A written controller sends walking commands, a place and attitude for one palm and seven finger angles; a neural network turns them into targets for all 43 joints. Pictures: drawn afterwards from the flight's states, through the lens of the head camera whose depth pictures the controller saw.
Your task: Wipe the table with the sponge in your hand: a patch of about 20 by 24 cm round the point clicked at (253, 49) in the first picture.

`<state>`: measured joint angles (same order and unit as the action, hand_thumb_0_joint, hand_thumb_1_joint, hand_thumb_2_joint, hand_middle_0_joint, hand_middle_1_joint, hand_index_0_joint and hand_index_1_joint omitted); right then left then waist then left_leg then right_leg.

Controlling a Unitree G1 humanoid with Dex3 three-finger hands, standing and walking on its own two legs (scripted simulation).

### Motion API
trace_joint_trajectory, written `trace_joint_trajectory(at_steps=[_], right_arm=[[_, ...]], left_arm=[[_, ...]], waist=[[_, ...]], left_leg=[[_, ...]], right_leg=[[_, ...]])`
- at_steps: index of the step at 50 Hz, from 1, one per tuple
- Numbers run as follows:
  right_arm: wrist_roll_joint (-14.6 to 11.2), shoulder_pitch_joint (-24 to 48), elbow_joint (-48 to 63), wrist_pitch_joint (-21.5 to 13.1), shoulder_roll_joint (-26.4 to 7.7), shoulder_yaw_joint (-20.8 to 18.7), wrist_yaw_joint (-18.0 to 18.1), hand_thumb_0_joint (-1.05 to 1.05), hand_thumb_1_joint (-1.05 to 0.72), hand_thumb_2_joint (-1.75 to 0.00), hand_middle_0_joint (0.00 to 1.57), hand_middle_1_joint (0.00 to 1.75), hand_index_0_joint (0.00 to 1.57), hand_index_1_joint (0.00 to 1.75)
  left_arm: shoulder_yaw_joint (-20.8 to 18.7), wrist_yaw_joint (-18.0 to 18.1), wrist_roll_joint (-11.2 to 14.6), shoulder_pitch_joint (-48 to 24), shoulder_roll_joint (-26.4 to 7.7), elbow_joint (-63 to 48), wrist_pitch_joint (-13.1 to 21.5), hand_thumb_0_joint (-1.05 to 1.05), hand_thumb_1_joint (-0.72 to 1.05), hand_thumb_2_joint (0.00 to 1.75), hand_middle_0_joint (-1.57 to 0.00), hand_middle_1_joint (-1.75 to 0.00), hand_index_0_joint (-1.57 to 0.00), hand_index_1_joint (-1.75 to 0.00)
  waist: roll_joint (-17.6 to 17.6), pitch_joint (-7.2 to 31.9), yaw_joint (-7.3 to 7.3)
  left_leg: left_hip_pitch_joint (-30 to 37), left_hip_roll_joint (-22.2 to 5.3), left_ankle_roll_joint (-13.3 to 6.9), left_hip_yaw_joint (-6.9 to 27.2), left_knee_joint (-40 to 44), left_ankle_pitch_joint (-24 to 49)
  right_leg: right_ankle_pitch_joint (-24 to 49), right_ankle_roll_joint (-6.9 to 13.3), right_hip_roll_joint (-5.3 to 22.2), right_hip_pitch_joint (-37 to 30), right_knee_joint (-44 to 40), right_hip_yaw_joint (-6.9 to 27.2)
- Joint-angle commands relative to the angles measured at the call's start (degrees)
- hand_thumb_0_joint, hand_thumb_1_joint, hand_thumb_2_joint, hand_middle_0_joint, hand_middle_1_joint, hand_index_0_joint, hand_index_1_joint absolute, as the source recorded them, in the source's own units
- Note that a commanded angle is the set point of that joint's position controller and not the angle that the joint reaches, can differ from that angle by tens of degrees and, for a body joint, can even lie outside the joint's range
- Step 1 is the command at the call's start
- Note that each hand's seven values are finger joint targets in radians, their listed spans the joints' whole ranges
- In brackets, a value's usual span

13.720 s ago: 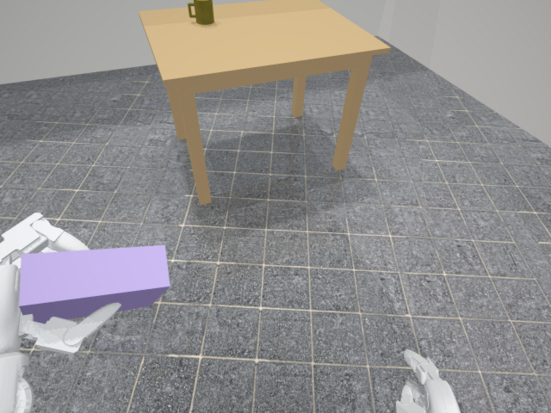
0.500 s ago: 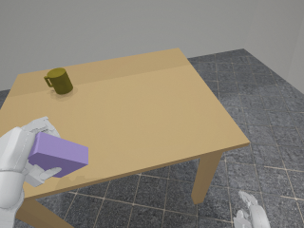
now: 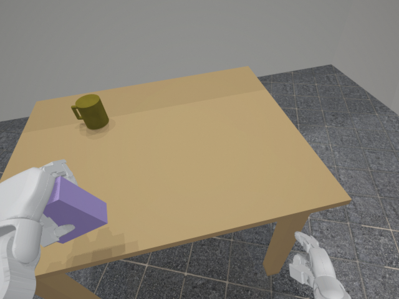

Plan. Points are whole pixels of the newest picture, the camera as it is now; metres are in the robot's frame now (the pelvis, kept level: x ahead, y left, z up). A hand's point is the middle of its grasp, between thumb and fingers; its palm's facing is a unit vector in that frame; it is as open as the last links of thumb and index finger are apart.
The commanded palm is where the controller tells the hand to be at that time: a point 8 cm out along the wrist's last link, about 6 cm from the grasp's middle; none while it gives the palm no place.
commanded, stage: turn the palm down, sponge in hand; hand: left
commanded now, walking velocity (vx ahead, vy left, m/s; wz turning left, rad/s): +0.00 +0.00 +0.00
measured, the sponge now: (70, 216) +0.22 +0.29 +0.08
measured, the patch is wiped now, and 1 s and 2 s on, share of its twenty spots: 0.00 0.00 0.00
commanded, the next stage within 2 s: move the sponge above the wiping area in 0.78 s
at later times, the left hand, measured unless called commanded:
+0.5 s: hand (55, 228) +0.18 +0.28 +0.10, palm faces -0.01 -0.11 -0.99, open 9.3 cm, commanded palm +0.16 +0.28 +0.18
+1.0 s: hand (75, 223) +0.20 +0.26 +0.09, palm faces -0.05 -0.11 -0.99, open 9.3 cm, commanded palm +0.17 +0.26 +0.17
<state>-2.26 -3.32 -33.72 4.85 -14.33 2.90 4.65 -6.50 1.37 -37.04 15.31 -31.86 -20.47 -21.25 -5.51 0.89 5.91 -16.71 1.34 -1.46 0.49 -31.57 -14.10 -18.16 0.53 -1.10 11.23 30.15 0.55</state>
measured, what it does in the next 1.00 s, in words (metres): stands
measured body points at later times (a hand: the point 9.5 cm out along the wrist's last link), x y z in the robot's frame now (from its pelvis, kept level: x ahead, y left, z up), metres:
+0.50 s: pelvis -0.03 -0.01 +0.01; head -0.05 -0.05 +0.45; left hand +0.18 +0.28 +0.16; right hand +0.22 -0.20 -0.08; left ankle +0.03 +0.10 -0.73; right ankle -0.02 -0.12 -0.73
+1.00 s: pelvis -0.02 -0.01 +0.01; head -0.04 -0.06 +0.46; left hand +0.20 +0.26 +0.15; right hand +0.22 -0.22 -0.08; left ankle +0.03 +0.10 -0.73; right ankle -0.02 -0.12 -0.73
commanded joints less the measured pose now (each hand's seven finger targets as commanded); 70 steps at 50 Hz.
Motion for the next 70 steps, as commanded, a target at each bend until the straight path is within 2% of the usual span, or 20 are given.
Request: trace_joint_trajectory(at_steps=[1,9,16,21,24,26,29,31,34,41,44,46,49,51,54,60,64,65,69,70], right_arm=[[0.21,10.82,10.11,-3.29,-5.44,-2.03,0.83,0.0,-0.9,-0.9,0.2,0.3,0.2,0.3],[1.54,13.07,7.02,-3.44,-5.27,-1.75,0.44,0.0,-0.9,-0.9,0.2,0.3,0.2,0.3],[0.44,15.15,5.79,-3.14,-5.06,-1.91,-0.54,0.0,-0.9,-0.9,0.2,0.3,0.2,0.3],[0.31,16.4,6.34,-3.98,-5.2,-1.76,-0.43,0.0,-0.9,-0.9,0.2,0.3,0.2,0.3],[0.98,17.25,6.61,-4.81,-5.13,-1.76,0.11,0.0,-0.9,-0.9,0.2,0.3,0.2,0.3],[1.37,15.85,5.81,-5.32,-4.55,-1.94,0.27,0.0,-0.9,-0.9,0.2,0.3,0.2,0.3],[1.76,15.96,5.23,-5.23,-5.09,-2.38,0.31,0.0,-0.9,-0.9,0.2,0.3,0.2,0.3],[1.51,15.07,4.68,-5.21,-4.55,-2.64,0.12,0.0,-0.9,-0.9,0.2,0.3,0.2,0.3],[1.11,16.32,4.29,-4.87,-5.34,-2.97,-0.32,0.0,-0.9,-0.9,0.2,0.3,0.2,0.3],[0.4,17.21,5.09,-5.22,-5.53,-2.74,-0.37,0.0,-0.9,-0.9,0.2,0.3,0.2,0.3],[0.82,17.55,5.75,-5.5,-5.63,-2.59,-0.12,0.0,-0.9,-0.9,0.2,0.3,0.2,0.3],[1.02,16.17,5.29,-5.62,-5.24,-2.56,0.0,0.0,-0.9,-0.9,0.2,0.3,0.2,0.3],[1.51,15.76,4.87,-5.56,-5.68,-2.99,0.1,0.0,-0.9,-0.9,0.2,0.3,0.2,0.3],[1.49,14.73,4.83,-5.71,-4.91,-3.15,-0.29,0.0,-0.9,-0.9,0.2,0.3,0.2,0.3],[1.39,15.06,4.33,-5.33,-5.53,-3.57,-0.78,0.0,-0.9,-0.9,0.2,0.3,0.2,0.3],[0.91,16.14,5.06,-4.7,-5.87,-3.31,-2.0,0.0,-0.9,-0.9,0.2,0.3,0.2,0.3],[0.78,17.24,5.89,-4.5,-5.48,-3.2,-1.97,0.0,-0.9,-0.9,0.2,0.3,0.2,0.3],[1.17,16.41,6.12,-4.62,-5.49,-3.08,-1.97,0.0,-0.9,-0.9,0.2,0.3,0.2,0.3],[1.62,16.0,5.73,-4.64,-5.37,-3.36,-1.69,0.0,-0.9,-0.9,0.2,0.3,0.2,0.3],[1.99,15.15,5.66,-4.44,-5.24,-3.22,-1.7,0.0,-0.9,-0.9,0.2,0.3,0.2,0.3]], left_arm=[[-1.16,-0.85,-4.71,-11.7,-9.92,-12.15,2.34,0.0,0.1,1.3,-1.2,-1.6,-1.2,-1.6],[-10.02,2.67,-12.13,-15.34,-18.49,-9.67,6.91,0.0,0.1,1.3,-1.2,-1.6,-1.2,-1.6],[-1.32,1.76,-12.02,-15.65,-9.83,-1.8,3.05,0.0,0.1,1.3,-1.2,-1.6,-1.2,-1.6],[2.85,-2.17,-13.1,-18.27,-8.58,-1.44,2.88,0.0,0.1,1.3,-1.2,-1.6,-1.2,-1.6],[-1.94,-2.54,-14.04,-20.46,-14.13,-5.34,5.95,0.0,0.1,1.3,-1.2,-1.6,-1.2,-1.6],[-2.29,-1.67,-14.9,-19.89,-13.71,-4.53,8.16,0.0,0.1,1.3,-1.2,-1.6,-1.2,-1.6],[-8.14,0.97,-15.48,-19.9,-18.28,-6.13,9.94,0.0,0.1,1.3,-1.2,-1.6,-1.2,-1.6],[-6.31,2.48,-14.68,-18.63,-14.42,-2.87,9.68,0.0,0.1,1.3,-1.2,-1.6,-1.2,-1.6],[-6.83,3.54,-13.93,-18.47,-14.16,-1.29,7.41,0.0,0.1,1.3,-1.2,-1.6,-1.2,-1.6],[2.14,-0.43,-12.82,-17.86,-8.01,0.26,3.68,0.0,0.1,1.3,-1.2,-1.6,-1.2,-1.6],[-1.12,-1.57,-13.59,-18.6,-12.19,-2.54,4.81,0.0,0.1,1.3,-1.2,-1.6,-1.2,-1.6],[-0.12,-1.51,-14.43,-19.95,-10.97,-1.39,6.34,0.0,0.1,1.3,-1.2,-1.6,-1.2,-1.6],[-6.29,0.44,-15.54,-20.31,-16.27,-3.46,8.55,0.0,0.1,1.3,-1.2,-1.6,-1.2,-1.6],[-4.54,1.93,-15.3,-18.22,-12.79,-3.33,9.42,0.0,0.1,1.3,-1.2,-1.6,-1.2,-1.6],[-6.52,3.33,-15.07,-16.78,-13.46,-2.58,8.24,0.0,0.1,1.3,-1.2,-1.6,-1.2,-1.6],[1.09,1.67,-13.96,-12.1,-6.27,-1.59,3.46,0.0,0.1,1.3,-1.2,-1.6,-1.2,-1.6],[1.27,0.69,-15.05,-12.91,-7.54,-6.24,3.42,0.0,0.1,1.3,-1.2,-1.6,-1.2,-1.6],[2.85,0.46,-15.86,-13.9,-6.65,-6.37,3.86,0.0,0.1,1.3,-1.2,-1.6,-1.2,-1.6],[-2.28,2.42,-16.99,-14.07,-11.36,-8.61,6.42,0.0,0.1,1.3,-1.2,-1.6,-1.2,-1.6],[-0.86,2.89,-17.68,-14.42,-9.51,-7.03,6.49,0.0,0.1,1.3,-1.2,-1.6,-1.2,-1.6]], waist=[[0.25,9.46,-1.4],[-4.69,9.96,1.72],[-0.53,6.53,0.7],[2.98,5.05,-0.01],[3.16,6.67,0.85],[1.98,6.59,0.94],[-1.98,6.72,2.21],[-0.75,5.77,1.78],[-2.32,4.85,1.87],[2.09,4.35,0.35],[3.08,5.99,0.99],[3.33,6.23,0.68],[1.17,8.26,1.99],[0.02,9.18,1.98],[-0.94,9.03,2.23],[0.82,7.62,1.51],[1.76,8.51,1.39],[2.18,9.87,1.35],[1.44,9.99,2.01],[1.45,10.42,2.01]], left_leg=[[11.07,-2.51,-0.34,3.87,5.94,13.48],[10.42,-2.14,-0.01,6.69,9.45,7.37],[9.95,-1.37,0.19,5.11,10.94,4.52],[9.43,-0.3,-0.83,4.18,11.2,1.52],[11.22,0.09,-1.27,4.37,10.6,1.29],[12.24,0.23,-1.21,3.89,9.61,3.35],[12.75,0.25,-0.87,4.66,9.74,4.41],[12.79,0.13,-0.58,3.88,9.36,5.84],[12.14,0.15,-0.04,4.0,9.83,5.69],[11.42,0.37,-0.69,2.89,10.19,5.72],[12.43,0.47,-0.98,3.28,9.91,6.28],[13.01,0.44,-1.19,2.88,9.5,7.14],[14.05,0.26,-0.89,3.75,9.42,9.27],[14.75,-0.11,-0.79,3.52,8.97,12.05],[14.53,-0.27,-0.39,3.9,8.84,13.87],[13.07,-0.5,-0.47,3.72,9.11,14.02],[13.63,-0.62,-0.55,4.49,9.29,14.17],[13.93,-0.44,-0.9,4.23,8.81,14.76],[14.84,-0.73,-0.73,4.78,8.33,15.53],[14.59,-0.54,-0.76,4.7,7.92,15.83]], right_leg=[[11.15,2.53,-0.31,2.2,-5.71,0.08],[7.56,4.09,-1.89,-1.92,-6.97,3.24],[5.19,3.46,-0.58,-0.89,-9.5,2.52],[2.3,3.03,-0.16,-0.87,-10.98,3.89],[0.9,3.37,-0.62,-1.48,-12.07,6.71],[1.45,3.33,-0.27,-0.89,-12.16,5.45],[2.48,4.43,-1.04,-2.02,-12.76,8.1],[2.82,4.26,-0.44,-1.28,-13.07,6.73],[3.19,4.75,-0.75,-1.08,-13.36,8.44],[4.06,3.45,0.28,-1.11,-12.93,6.4],[4.28,3.62,-0.08,-1.88,-12.94,7.59],[5.09,3.36,0.08,-1.39,-12.77,5.96],[7.39,4.27,-0.79,-2.97,-12.3,7.58],[9.82,4.17,-0.39,-3.14,-11.45,5.52],[12.38,4.73,-0.91,-3.35,-11.29,7.09],[13.94,4.04,-0.33,-2.78,-10.61,4.46],[13.6,4.21,-0.77,-3.28,-10.15,6.27],[14.28,3.94,-0.59,-3.2,-9.65,4.24],[15.12,4.53,-1.13,-3.44,-10.0,6.97],[14.59,4.39,-0.97,-2.94,-9.69,4.81]])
